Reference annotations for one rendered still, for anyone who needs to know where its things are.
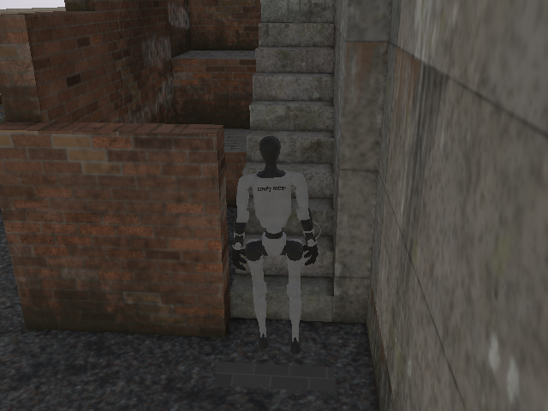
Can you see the stairs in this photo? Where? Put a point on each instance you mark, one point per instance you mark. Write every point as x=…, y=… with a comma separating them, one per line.
x=293, y=101

